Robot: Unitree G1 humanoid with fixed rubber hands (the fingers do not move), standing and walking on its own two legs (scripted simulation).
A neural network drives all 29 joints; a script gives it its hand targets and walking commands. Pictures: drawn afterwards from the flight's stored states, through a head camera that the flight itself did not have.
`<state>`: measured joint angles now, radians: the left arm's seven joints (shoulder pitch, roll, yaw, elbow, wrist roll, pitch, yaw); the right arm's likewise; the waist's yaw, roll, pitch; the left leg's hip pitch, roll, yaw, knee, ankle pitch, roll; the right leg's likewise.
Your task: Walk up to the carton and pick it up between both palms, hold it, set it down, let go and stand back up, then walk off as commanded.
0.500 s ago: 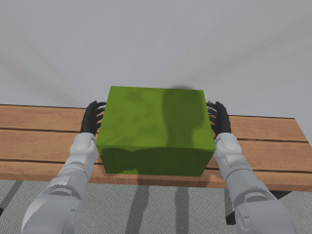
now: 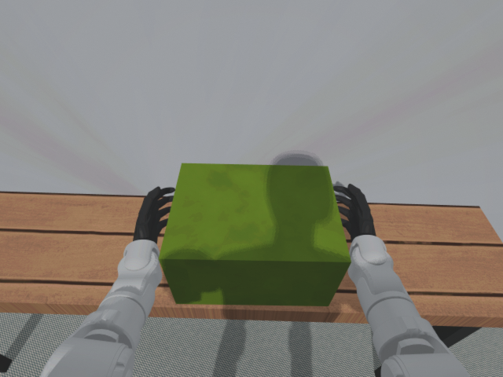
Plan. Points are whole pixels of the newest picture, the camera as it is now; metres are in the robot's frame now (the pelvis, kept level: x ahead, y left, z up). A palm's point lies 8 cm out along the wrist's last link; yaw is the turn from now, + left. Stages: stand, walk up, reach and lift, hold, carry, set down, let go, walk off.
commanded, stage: reach and lift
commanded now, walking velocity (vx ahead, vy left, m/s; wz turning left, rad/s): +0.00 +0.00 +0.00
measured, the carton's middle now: (253, 233) +0.38 +0.00 +0.01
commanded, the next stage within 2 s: none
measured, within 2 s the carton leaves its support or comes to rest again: leaves its support in 0.58 s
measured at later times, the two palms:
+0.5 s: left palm (143, 238) +0.35 +0.18 +0.04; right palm (360, 238) +0.34 -0.18 +0.05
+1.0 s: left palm (134, 219) +0.34 +0.18 +0.10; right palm (373, 219) +0.34 -0.18 +0.11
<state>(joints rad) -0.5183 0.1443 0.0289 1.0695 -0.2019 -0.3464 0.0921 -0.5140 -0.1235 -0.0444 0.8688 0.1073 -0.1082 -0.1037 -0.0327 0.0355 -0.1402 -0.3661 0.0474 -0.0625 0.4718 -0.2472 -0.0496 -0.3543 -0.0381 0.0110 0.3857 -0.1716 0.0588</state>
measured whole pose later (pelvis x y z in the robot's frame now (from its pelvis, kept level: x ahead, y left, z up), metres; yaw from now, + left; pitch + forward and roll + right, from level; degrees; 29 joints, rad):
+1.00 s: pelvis -0.01 -0.01 +0.01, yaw +2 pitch +2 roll -1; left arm -0.45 0.12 0.08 0.53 -0.03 0.20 0.10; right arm -0.45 -0.13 -0.08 0.58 0.13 0.20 -0.11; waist -0.03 -0.03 -0.11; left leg -0.23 0.04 -0.11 0.36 -0.18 -0.06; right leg -0.21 -0.04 -0.01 0.30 -0.13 0.05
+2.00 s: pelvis -0.02 +0.00 +0.01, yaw +1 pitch +0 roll -1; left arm -0.50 0.09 0.18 0.24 0.06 0.52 0.07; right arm -0.56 -0.16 -0.09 0.49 0.22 0.40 -0.12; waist -0.04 -0.04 -0.09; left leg -0.19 0.03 -0.09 0.37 -0.18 -0.05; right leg -0.17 -0.04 0.03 0.28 -0.11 0.06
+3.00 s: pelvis -0.02 +0.00 +0.01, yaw +1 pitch -1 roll -1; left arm -0.54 0.08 0.22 0.17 0.09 0.65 0.06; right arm -0.66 -0.19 -0.07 0.51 0.28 0.49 -0.13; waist -0.05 -0.03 -0.11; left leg -0.17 0.04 -0.10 0.37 -0.19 -0.05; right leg -0.15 -0.03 0.03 0.27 -0.11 0.05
